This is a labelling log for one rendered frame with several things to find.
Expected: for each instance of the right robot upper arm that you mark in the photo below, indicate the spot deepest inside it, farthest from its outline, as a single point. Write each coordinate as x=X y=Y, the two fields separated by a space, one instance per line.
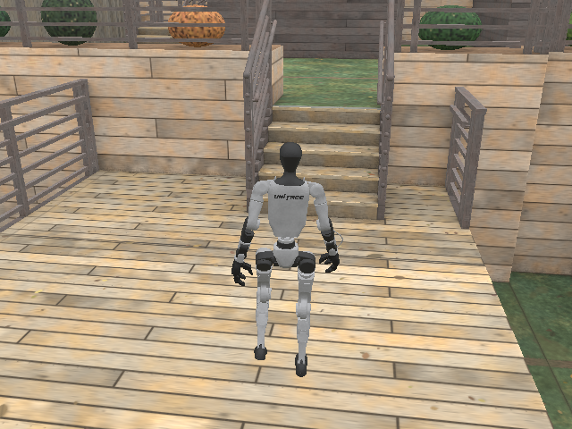
x=316 y=190

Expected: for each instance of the left robot forearm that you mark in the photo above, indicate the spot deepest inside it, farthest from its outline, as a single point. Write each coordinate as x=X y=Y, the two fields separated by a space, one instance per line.
x=244 y=243

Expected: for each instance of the robot torso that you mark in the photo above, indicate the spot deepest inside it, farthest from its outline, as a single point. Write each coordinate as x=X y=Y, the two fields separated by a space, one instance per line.
x=287 y=215

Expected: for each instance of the robot left hand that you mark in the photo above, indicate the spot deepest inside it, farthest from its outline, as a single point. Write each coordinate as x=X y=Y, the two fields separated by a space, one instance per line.
x=237 y=274

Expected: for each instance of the robot head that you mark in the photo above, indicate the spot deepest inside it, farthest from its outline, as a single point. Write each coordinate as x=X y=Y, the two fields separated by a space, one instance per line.
x=290 y=155

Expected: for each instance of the left robot upper arm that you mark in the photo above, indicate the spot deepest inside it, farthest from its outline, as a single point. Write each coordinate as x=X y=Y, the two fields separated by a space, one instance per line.
x=255 y=204

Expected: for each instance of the robot right hand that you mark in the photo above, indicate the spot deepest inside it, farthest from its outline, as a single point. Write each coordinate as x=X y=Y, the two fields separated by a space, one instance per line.
x=330 y=259

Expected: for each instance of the right robot forearm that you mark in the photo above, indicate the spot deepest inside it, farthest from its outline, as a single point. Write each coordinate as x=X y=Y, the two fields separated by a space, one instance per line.
x=329 y=240

